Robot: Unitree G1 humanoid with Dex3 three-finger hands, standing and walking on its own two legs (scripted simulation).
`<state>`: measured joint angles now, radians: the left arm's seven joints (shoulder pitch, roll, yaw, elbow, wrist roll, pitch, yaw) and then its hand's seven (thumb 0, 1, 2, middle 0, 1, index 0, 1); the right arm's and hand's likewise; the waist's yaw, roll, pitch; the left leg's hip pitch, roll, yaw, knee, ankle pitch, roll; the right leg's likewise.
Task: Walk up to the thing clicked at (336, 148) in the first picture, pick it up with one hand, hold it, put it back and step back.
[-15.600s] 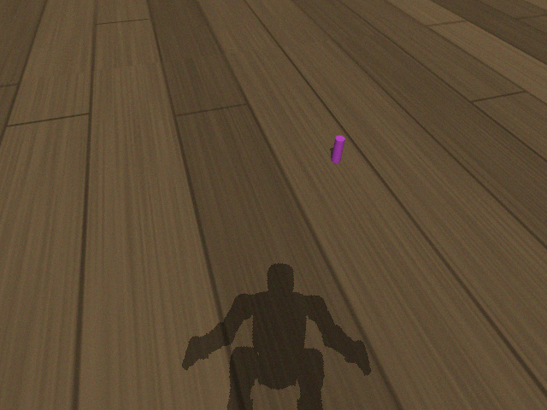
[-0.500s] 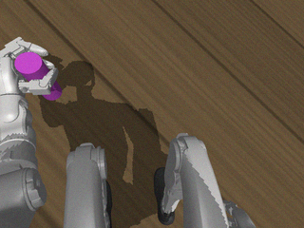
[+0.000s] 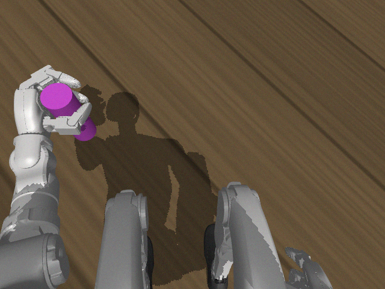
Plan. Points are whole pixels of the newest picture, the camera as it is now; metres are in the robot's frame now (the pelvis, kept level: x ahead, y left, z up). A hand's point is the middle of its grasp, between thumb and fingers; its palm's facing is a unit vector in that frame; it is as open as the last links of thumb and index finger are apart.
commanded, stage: lift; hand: left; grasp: from the side
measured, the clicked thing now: (72, 115) +0.46 +0.23 -0.05
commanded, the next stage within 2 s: hold in 1.62 s
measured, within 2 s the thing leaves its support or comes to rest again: neither
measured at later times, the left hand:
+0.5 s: hand (19, 72) +0.41 +0.20 +0.17, palm faces +0.12 -0.99 -0.05, open 7.1 cm
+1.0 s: hand out of the picture +0.40 +0.20 +0.28, palm faces +0.13 -0.99 -0.03, open 7.1 cm
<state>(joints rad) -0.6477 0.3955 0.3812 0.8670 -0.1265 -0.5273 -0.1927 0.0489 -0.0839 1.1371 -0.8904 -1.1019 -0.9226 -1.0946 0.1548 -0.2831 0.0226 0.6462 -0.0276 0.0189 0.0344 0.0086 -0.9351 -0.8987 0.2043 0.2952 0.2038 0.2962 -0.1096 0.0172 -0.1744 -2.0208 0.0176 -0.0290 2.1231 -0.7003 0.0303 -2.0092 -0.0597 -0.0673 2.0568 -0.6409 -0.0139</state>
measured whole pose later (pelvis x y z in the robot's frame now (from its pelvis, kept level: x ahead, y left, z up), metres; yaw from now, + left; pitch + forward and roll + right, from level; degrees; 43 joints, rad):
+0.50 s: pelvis +0.02 +0.00 +0.15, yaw +1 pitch +27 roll -3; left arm -0.28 0.27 0.20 0.41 -0.17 -0.33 -0.06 0.05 -0.08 1.14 -0.89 -1.10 -0.92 -1.09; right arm 0.15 -0.24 0.00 0.62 0.04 -0.02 -0.03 0.01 -0.91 -0.89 0.20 0.30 0.20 0.30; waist -0.04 0.02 -0.19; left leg -1.47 0.03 -0.02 1.64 -0.64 0.02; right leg -1.46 -0.04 -0.07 1.59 -0.59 0.00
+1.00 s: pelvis +0.06 +0.00 +0.25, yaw +2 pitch +17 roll -2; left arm -0.18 0.23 0.15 0.44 -0.17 -0.35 -0.06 0.05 -0.09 1.14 -0.89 -1.11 -0.92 -1.10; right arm 0.23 -0.23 0.01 0.65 0.03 -0.05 -0.03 0.01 -0.92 -0.89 0.20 0.30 0.20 0.30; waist -0.02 0.01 -0.12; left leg -0.96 0.03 0.00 1.21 -0.54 0.02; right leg -0.95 -0.02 -0.06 1.16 -0.49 0.00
